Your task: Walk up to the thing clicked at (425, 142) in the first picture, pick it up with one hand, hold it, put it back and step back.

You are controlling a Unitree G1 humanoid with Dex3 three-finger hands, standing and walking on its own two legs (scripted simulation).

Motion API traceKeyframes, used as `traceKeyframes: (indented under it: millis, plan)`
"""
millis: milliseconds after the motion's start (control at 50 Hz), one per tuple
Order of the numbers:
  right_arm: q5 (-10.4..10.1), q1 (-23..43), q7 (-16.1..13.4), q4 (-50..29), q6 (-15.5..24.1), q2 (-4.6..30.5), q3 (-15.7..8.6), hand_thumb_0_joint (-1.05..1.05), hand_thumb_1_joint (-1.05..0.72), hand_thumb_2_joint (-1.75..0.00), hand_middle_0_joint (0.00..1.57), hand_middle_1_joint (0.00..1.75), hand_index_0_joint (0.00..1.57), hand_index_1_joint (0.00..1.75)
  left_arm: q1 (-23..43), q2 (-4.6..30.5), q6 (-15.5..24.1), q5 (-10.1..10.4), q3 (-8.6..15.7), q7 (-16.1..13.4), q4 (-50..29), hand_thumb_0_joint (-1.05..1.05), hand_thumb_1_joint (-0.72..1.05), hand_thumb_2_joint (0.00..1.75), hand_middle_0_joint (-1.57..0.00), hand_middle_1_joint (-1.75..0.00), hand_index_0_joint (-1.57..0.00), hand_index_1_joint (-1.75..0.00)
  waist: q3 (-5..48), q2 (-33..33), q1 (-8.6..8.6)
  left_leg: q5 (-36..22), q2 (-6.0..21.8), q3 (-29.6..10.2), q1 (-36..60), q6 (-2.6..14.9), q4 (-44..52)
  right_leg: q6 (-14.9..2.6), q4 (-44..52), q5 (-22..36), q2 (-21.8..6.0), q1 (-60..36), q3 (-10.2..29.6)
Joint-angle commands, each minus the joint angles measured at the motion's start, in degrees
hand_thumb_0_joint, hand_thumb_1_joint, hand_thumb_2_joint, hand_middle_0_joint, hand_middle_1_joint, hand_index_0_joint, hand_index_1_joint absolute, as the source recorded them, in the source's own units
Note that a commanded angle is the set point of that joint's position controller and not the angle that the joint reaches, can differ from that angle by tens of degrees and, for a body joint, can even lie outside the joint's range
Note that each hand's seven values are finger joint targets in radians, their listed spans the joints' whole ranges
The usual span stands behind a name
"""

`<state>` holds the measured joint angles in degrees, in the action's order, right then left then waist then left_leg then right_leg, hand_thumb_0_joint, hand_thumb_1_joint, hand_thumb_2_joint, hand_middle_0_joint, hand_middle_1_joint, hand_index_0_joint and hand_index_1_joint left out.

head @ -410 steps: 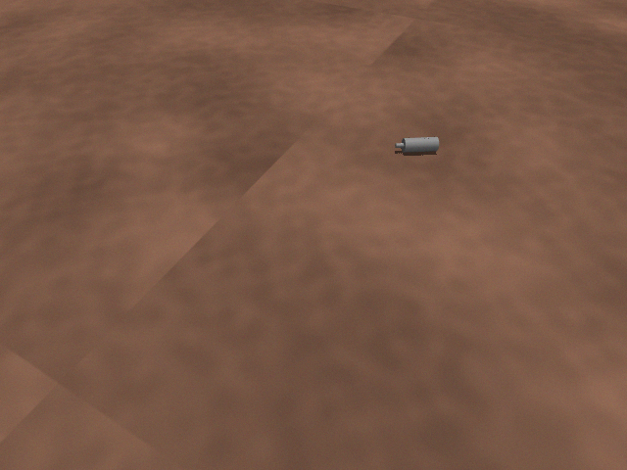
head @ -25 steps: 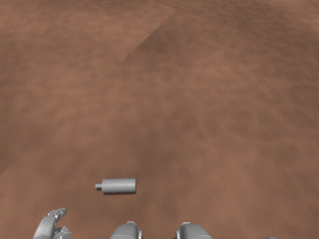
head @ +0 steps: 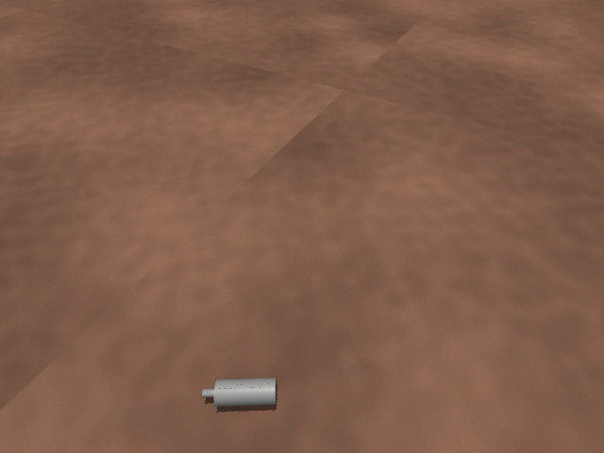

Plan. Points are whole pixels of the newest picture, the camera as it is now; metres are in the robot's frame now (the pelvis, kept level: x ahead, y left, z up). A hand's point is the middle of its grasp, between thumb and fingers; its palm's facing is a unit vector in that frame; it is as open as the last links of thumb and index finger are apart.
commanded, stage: walk up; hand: left
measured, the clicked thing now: (239, 392) +0.46 +0.25 -0.73
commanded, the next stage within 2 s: none
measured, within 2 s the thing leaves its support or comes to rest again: neither
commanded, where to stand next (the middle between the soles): +0.05 -0.02 m, yaw +1 degrees
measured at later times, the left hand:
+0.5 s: hand out of the picture +0.11 +0.23 -0.14, palm faces +0.03 -0.89 -0.46, open 7.4 cm
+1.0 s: hand out of the picture -0.03 +0.28 -0.15, palm faces +0.08 -0.93 -0.37, open 7.4 cm
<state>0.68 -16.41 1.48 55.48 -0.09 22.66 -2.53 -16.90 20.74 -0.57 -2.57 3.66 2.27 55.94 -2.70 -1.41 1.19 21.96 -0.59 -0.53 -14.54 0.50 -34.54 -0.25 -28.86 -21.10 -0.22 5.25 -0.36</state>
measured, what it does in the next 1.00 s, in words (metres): steps on the spot: right foot, then left foot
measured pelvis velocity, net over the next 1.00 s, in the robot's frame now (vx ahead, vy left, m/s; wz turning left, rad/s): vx -0.03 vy -0.01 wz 0.10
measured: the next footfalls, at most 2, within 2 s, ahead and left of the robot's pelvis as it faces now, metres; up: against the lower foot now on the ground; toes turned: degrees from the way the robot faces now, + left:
right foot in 0.38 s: +0.18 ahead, -0.17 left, +0.00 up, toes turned -1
left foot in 0.74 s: -0.04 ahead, +0.11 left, +0.00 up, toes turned +7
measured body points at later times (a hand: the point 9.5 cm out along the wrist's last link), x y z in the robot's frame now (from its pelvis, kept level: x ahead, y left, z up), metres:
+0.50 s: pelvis +0.00 -0.05 -0.02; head +0.06 -0.09 +0.42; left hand +0.11 +0.27 -0.11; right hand +0.10 -0.37 -0.16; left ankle -0.01 +0.10 -0.67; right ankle +0.14 -0.17 -0.73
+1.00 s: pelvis -0.03 -0.01 +0.00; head -0.03 +0.01 +0.45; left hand -0.03 +0.32 -0.12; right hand +0.00 -0.34 -0.10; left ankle -0.08 +0.10 -0.73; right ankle +0.01 -0.15 -0.67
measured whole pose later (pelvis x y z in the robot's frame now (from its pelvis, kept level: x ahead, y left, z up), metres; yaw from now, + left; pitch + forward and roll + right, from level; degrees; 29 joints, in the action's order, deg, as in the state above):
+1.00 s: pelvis -0.03 -0.01 +0.00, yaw +6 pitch -2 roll -1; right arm 2.5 -22.2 2.2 52.8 0.1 22.9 -3.4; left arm -18.2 25.0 -1.1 -1.0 5.2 2.0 54.7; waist -1.6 2.0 -1.7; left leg 20.2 1.6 0.3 -8.6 1.8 -30.0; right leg 0.7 -56.7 -20.2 1.7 27.2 2.6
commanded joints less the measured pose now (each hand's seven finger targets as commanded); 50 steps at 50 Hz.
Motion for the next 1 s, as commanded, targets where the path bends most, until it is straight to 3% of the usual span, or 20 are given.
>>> traceKeyframes:
  millis: [0, 20, 60, 120, 160, 260, 340, 380, 400, 420, 480, 540, 660, 720, 740, 760, 780, 840, 900, 980]
  plan:
    - [0.77, -5.1, -1.78, -4.62, 5.41, 12.98, -5.25, 0.0, -0.9, -0.9, 0.2, 0.3, 0.2, 0.3, 2.93, 11.95, 1.52, 1.03, 2.35, -0.26, -8.21, 0.0, 0.9, 0.9, -0.2, -0.3, -0.2, -0.3, 3.5, 1.75, -4.46, -3.76, 3.71, -9.28, 21.57, 4.23, 17.76, -4.41, -12.68, 9.04, -5.02, 14.55, 4.5]
    - [1.84, -8.98, -2.19, -4.96, 5.94, 18.07, -6.63, 0.0, -0.9, -0.9, 0.2, 0.3, 0.2, 0.3, 2.56, 7.29, 1.84, 1.52, 1.4, -0.11, -9.8, 0.0, 0.9, 0.9, -0.2, -0.3, -0.2, -0.3, 5.54, -10.52, -5.34, -5.54, 17.67, -31.38, 31.44, 8.71, 19.95, -1.18, -26.98, -8.2, 2.76, 31.61, -0.53]
    - [0.21, -8.35, -1.96, -6.18, 5.78, 19.92, -7.17, 0.0, -0.9, -0.9, 0.2, 0.3, 0.2, 0.3, 5.88, 15.11, 1.54, 1.04, 3.12, -1.1, -10.0, 0.0, 0.9, 0.9, -0.2, -0.3, -0.2, -0.3, -1.73, -2.07, -5.35, 4.53, 26.13, -40.61, 16.68, 17.91, 22.21, -2.48, -30.54, -11.39, -3.31, 32.33, 8.01]
    - [0.17, -3.73, -1.93, -8.45, 6.09, 14.06, -4.92, 0.0, -0.9, -0.9, 0.2, 0.3, 0.2, 0.3, 2.15, 14.4, 1.8, 1.48, 3.2, 0.07, -9.9, 0.0, 0.9, 0.9, -0.2, -0.3, -0.2, -0.3, -3.52, -2.6, -2.03, -2.83, 15.16, -20.85, 13.68, 11.59, 20.78, -2.37, -26.85, -2.92, -4.69, 29.8, 7.86]
    - [0.01, -4.31, -1.7, -8.67, 6.19, 14.36, -4.67, 0.0, -0.9, -0.9, 0.2, 0.3, 0.2, 0.3, 1.8, 13.49, 1.72, 1.58, 2.98, 0.44, -9.48, 0.0, 0.9, 0.9, -0.2, -0.3, -0.2, -0.3, -4.08, -6.14, -2.39, -8.18, 12.86, -15.69, 7.87, 10.72, 20.87, -0.88, -23.2, 0.16, -3.89, 25.26, 4.29]
    - [0.75, 3.78, -1.19, -11.64, 1.19, 11.62, -3.23, 0.0, -0.9, -0.9, 0.2, 0.3, 0.2, 0.3, 0.33, 11.44, 2.39, 4.13, 2.32, -3.53, -6.37, 0.0, 0.9, 0.9, -0.2, -0.3, -0.2, -0.3, -2.6, -15.26, -1.01, -43.24, 7.14, -3.37, -3.23, 8.93, 7.42, 1.13, -11.1, 9.51, -1.01, 9.38, -3.21]
    - [-0.81, 4.79, -1.25, -13.86, -2.54, 8.78, -3.26, 0.0, -0.9, -0.9, 0.2, 0.3, 0.2, 0.3, -1.98, 16.12, 1.71, 2.82, 4.52, -5.23, -4.81, 0.0, 0.9, 0.9, -0.2, -0.3, -0.2, -0.3, 0.67, -2.46, 1.37, -14.63, 0.92, -4.0, -12.5, 3.82, -6.93, -0.29, -1.19, 20.62, -2.34, -0.76, -1.42]
    - [-0.94, -4.52, -2.02, -11.49, -4.02, 7.13, -2.8, 0.0, -0.9, -0.9, 0.2, 0.3, 0.2, 0.3, 1.68, 20.19, 2.18, 1.77, 4.69, -5.43, -8.34, 0.0, 0.9, 0.9, -0.2, -0.3, -0.2, -0.3, 3.79, 11.52, -1.08, 14.14, -5.97, -8.35, -10.92, 0.1, -31.21, -7.87, 10.71, 29.52, -24.29, 7.51, 24.91]
    - [-0.76, -5.96, -2.49, -11.11, -5.25, 10.94, -4.43, 0.0, -0.9, -0.9, 0.2, 0.3, 0.2, 0.3, 6.41, 20.49, 1.81, 1.9, 4.51, -5.62, -10.28, 0.0, 0.9, 0.9, -0.2, -0.3, -0.2, -0.3, 3.26, 8.67, -1.78, 15.11, -4.16, -10.25, -8.61, 0.25, -38.62, -12.96, 10.74, 21.27, -25.78, 13.28, 26.61]
    - [-0.22, -5.53, -2.57, -10.83, -5.68, 12.23, -5.33, 0.0, -0.9, -0.9, 0.2, 0.3, 0.2, 0.3, 7.67, 20.42, 1.68, 1.55, 4.83, -5.86, -10.61, 0.0, 0.9, 0.9, -0.2, -0.3, -0.2, -0.3, 2.39, 9.56, -1.76, 13.13, -2.99, -10.98, -9.75, 0.28, -43.02, -14.01, 10.51, 15.05, -24.62, 15.78, 27.12]
    - [-0.14, -8.03, -1.65, -9.6, -5.73, 13.76, -6.1, 0.0, -0.9, -0.9, 0.2, 0.3, 0.2, 0.3, 11.39, 18.35, 1.32, 1.92, 5.39, -6.03, -10.96, 0.0, 0.9, 0.9, -0.2, -0.3, -0.2, -0.3, 4.26, 11.05, -3.29, 4.9, -2.79, -12.03, -10.9, -1.03, -46.05, -8.52, 9.17, 0.54, -17.13, 15.68, 15.2]
    - [0.81, -6.46, -0.7, -10.61, -6.04, 13.41, -5.91, 0.0, -0.9, -0.9, 0.2, 0.3, 0.2, 0.3, 7.83, 16.61, 1.5, 1.11, 5.36, -6.55, -10.9, 0.0, 0.9, 0.9, -0.2, -0.3, -0.2, -0.3, 8.26, 12.09, -0.49, 2.97, -3.54, -10.58, -15.09, -2.05, -44.99, -8.36, 8.02, -6.29, -15.73, 7.84, 13.88]
    - [-0.05, -9.13, 0.4, -7.14, -3.63, 12.62, -4.65, 0.0, -0.9, -0.9, 0.2, 0.3, 0.2, 0.3, 11.17, 19.16, 0.85, -1.71, 6.32, -4.68, -12.51, 0.0, 0.9, 0.9, -0.2, -0.3, -0.2, -0.3, 8.27, 22.62, -1.35, 17.09, -0.38, 2.24, -2.43, 0.14, -8.11, -8.64, 8.88, -20.21, -15.2, 11.99, 9.7]
    - [2.13, -15.73, 0.48, -2.57, -3.36, 12.95, -5.83, 0.0, -0.9, -0.9, 0.2, 0.3, 0.2, 0.3, 8.59, 16.38, -0.87, -0.14, 5.08, -4.34, -11.11, 0.0, 0.9, 0.9, -0.2, -0.3, -0.2, -0.3, 2.85, 7.12, -5.0, 5.66, -2.66, 4.81, 14.73, 1.91, 9.31, -0.94, -3.66, -23.25, -9.14, 30.57, 2.3]
    - [3.13, -11.73, 0.49, -4.39, -3.36, 15.53, -5.82, 0.0, -0.9, -0.9, 0.2, 0.3, 0.2, 0.3, 5.86, 11.38, -1.09, 0.53, 3.46, -4.76, -11.3, 0.0, 0.9, 0.9, -0.2, -0.3, -0.2, -0.3, -2.66, -13.63, -4.13, 21.26, 5.82, -14.37, 10.07, 4.22, 18.98, -0.71, -22.88, -22.8, -1.88, 41.78, -3.8]
    - [3.54, -4.42, 0.23, -9.11, -2.97, 21.85, -6.35, 0.0, -0.9, -0.9, 0.2, 0.3, 0.2, 0.3, 10.16, 12.45, -0.54, 1.08, 4.17, -5.68, -11.76, 0.0, 0.9, 0.9, -0.2, -0.3, -0.2, -0.3, -9.17, -19.24, -4.73, 41.0, 19.95, -38.31, -8.92, 8.4, 28.59, 0.52, -32.63, -14.5, 4.19, 44.17, 0.37]
    - [2.33, 0.67, 0.12, -9.41, -2.43, 22.09, -5.92, 0.0, -0.9, -0.9, 0.2, 0.3, 0.2, 0.3, 16.81, 17.45, 0.23, 0.81, 5.37, -5.67, -11.61, 0.0, 0.9, 0.9, -0.2, -0.3, -0.2, -0.3, -16.33, -12.28, -5.15, 48.96, 25.77, -43.43, -27.85, 15.1, 33.2, -0.12, -36.56, -10.09, -0.75, 31.37, 7.66]
    - [3.16, 9.7, -1.31, -10.66, 0.52, 13.48, -3.26, 0.0, -0.9, -0.9, 0.2, 0.3, 0.2, 0.3, 2.27, 12.27, 0.87, 2.48, 3.77, -3.34, -5.63, 0.0, 0.9, 0.9, -0.2, -0.3, -0.2, -0.3, -10.98, -4.29, 2.24, 12.43, 9.99, -15.15, -11.42, 7.08, 21.26, -0.63, -36.95, 0.95, 2.82, 30.3, 8.03]
    - [1.98, -0.45, -0.47, -8.18, 2.53, 17.75, -5.85, 0.0, -0.9, -0.9, 0.2, 0.3, 0.2, 0.3, 1.53, 16.04, 1.17, 1.58, 4.48, -1.25, -6.52, 0.0, 0.9, 0.9, -0.2, -0.3, -0.2, -0.3, -5.07, -9.51, -2.42, 21.61, 12.08, -17.85, 5.5, 8.99, 21.94, 0.85, -31.34, 0.23, 1.7, 33.41, 2.91]
    - [1.36, -6.67, -0.82, -7.63, 3.61, 17.24, -5.77, 0.0, -0.9, -0.9, 0.2, 0.3, 0.2, 0.3, 9.08, 15.31, 2.9, 1.29, 3.41, 0.02, -10.38, 0.0, 0.9, 0.9, -0.2, -0.3, -0.2, -0.3, -4.29, -7.24, -6.99, 11.39, 17.19, -18.52, 17.99, 12.5, 19.94, 0.95, -18.68, -0.31, -0.94, 37.4, 5.99]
